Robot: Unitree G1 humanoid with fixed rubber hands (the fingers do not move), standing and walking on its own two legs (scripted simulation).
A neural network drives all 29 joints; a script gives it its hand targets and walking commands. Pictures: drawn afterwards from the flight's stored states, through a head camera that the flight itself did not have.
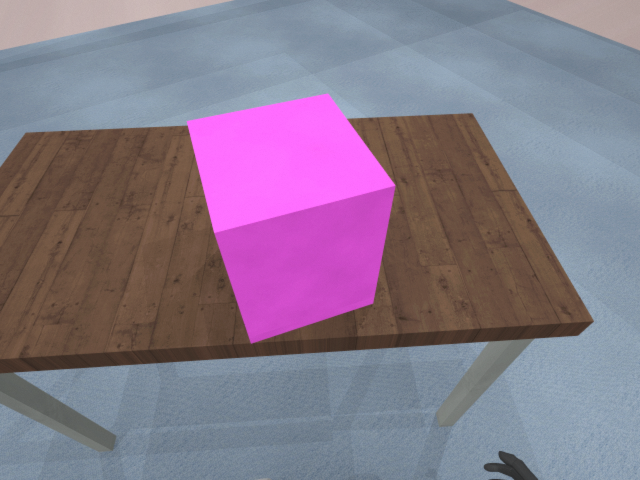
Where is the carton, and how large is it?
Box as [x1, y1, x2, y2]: [187, 94, 395, 343]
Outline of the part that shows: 328,94 187,121 214,233 251,343 372,303 395,185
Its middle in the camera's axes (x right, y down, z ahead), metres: -0.05 -0.03 +0.56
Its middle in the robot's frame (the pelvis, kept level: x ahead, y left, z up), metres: +0.45 +0.06 +0.06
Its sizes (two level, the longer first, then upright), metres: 0.210 0.200 0.250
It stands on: a table, 0.70 m high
